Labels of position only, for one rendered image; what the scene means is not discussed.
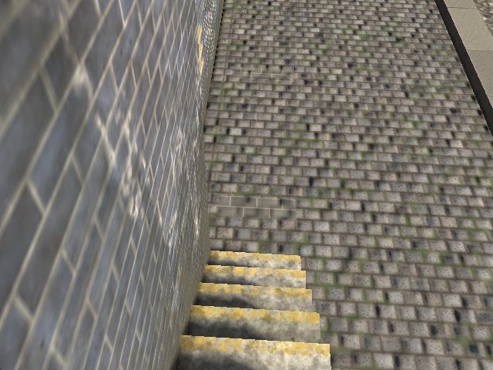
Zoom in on stairs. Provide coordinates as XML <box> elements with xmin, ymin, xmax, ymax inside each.
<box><xmin>176</xmin><ymin>251</ymin><xmax>331</xmax><ymax>370</ymax></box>

